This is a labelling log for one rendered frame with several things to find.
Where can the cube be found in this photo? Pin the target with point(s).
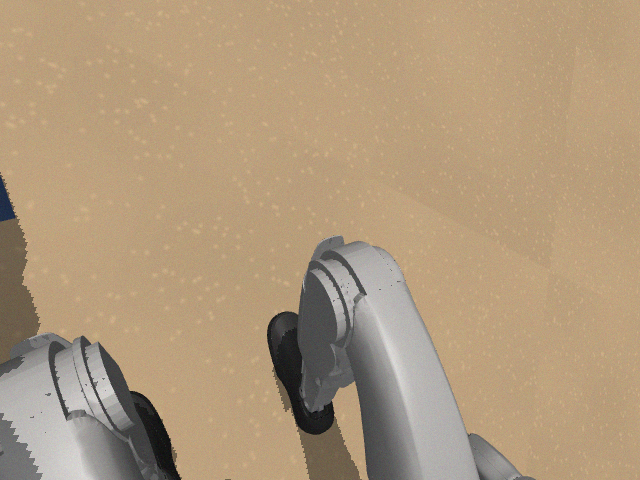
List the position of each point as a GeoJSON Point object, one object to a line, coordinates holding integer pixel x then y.
{"type": "Point", "coordinates": [6, 211]}

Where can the left robot foot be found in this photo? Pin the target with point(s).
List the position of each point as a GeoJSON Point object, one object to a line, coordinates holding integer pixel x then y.
{"type": "Point", "coordinates": [157, 434]}

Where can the right robot foot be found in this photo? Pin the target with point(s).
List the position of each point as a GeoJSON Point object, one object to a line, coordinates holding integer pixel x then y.
{"type": "Point", "coordinates": [287, 361]}

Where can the right robot hand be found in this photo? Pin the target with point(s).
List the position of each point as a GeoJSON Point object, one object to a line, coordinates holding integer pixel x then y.
{"type": "Point", "coordinates": [490, 463]}

